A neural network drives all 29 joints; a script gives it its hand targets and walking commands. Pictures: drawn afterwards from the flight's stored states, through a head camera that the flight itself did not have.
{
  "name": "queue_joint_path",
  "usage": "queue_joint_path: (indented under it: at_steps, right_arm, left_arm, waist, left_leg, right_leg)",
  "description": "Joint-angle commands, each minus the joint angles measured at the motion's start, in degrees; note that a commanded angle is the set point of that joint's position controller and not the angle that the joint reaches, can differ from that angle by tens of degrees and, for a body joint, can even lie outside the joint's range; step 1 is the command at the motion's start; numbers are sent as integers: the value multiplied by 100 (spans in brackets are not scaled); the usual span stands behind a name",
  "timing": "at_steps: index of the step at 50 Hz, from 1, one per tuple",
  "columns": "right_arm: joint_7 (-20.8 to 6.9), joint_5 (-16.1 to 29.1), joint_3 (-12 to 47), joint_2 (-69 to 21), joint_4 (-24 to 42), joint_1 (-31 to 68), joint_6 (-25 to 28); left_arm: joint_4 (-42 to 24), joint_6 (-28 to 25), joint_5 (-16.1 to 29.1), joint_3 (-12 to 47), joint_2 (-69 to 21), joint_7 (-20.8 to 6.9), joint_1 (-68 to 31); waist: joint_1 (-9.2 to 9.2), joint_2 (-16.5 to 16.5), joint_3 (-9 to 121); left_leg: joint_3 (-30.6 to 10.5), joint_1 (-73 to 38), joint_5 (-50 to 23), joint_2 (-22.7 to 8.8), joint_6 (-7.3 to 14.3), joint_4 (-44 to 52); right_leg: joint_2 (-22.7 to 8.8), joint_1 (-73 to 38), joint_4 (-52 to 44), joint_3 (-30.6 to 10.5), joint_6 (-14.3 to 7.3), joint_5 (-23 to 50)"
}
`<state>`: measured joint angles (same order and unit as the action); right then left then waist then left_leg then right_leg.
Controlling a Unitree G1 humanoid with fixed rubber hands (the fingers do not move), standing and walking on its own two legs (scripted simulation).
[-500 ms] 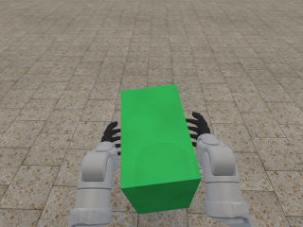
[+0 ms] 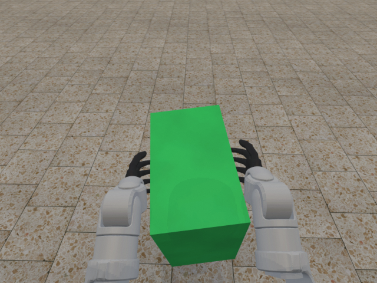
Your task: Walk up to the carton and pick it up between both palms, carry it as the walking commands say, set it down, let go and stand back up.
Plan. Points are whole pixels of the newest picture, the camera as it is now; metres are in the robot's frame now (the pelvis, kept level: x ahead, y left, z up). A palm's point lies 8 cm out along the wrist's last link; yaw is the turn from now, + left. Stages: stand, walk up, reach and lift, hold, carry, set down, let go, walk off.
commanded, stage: carry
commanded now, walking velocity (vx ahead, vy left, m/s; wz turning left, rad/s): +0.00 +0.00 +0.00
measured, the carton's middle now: (194, 189) +0.33 -0.01 +0.01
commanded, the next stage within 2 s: none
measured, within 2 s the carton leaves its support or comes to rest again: neither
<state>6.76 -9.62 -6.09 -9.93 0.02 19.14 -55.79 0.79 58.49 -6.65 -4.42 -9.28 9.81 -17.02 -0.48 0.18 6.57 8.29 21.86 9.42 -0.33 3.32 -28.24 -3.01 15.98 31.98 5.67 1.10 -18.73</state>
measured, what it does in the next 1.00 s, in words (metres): stands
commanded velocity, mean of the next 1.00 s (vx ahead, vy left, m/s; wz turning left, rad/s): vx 0.00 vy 0.00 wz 0.00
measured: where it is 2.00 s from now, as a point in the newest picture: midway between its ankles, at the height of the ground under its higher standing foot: outside the picture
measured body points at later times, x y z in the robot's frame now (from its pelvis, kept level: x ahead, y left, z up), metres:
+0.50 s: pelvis +0.00 +0.00 +0.00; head -0.02 +0.00 +0.45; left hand +0.31 +0.12 +0.07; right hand +0.32 -0.13 +0.08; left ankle +0.06 +0.09 -0.73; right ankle -0.02 -0.11 -0.73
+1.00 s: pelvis +0.00 +0.00 +0.00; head -0.02 +0.00 +0.45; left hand +0.31 +0.12 +0.07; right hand +0.32 -0.13 +0.08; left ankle +0.06 +0.09 -0.73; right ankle -0.02 -0.11 -0.73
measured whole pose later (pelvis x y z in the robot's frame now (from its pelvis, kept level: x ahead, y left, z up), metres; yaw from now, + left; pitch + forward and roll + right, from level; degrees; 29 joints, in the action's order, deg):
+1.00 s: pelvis +0.00 +0.00 +0.00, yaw +0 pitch +3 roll +0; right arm 6.8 -9.3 -6.1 -9.9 0.0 19.1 -58.3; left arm 0.1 61.6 -6.7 -4.4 -9.3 9.9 -17.0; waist -0.5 -0.3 6.6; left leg 8.3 21.9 9.4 -0.3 3.3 -28.2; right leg -3.0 16.0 32.0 5.7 1.0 -18.7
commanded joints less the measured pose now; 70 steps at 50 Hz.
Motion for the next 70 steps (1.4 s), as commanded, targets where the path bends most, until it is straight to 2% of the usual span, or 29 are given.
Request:
queue_joint_path:
  at_steps: [1, 31, 70]
  right_arm:
    - [-1163, 1639, 2901, -5272, -476, 1279, -86]
    - [-1210, 1938, 3111, -5470, -50, 1496, -343]
    - [-1242, 1992, 3150, -5499, -41, 1577, -347]
  left_arm:
    - [-672, -290, 1474, 2773, -5042, -1322, -2262]
    - [-1112, -40, 1744, 3030, -5245, -1338, -2504]
    - [-1141, -30, 1781, 3097, -5269, -1359, -2552]
  waist:
    - [1, -307, 1285]
    - [16, -324, 1284]
    - [25, -331, 1269]
  left_leg:
    - [-963, -970, -559, -930, 0, 375]
    - [-929, -973, -482, -908, 40, 341]
    - [-905, -1002, -486, -900, 60, 313]
  right_leg:
    - [-514, -127, -630, -322, -160, 602]
    - [-494, -57, -626, -340, -191, 535]
    - [-478, -33, -628, -372, -205, 516]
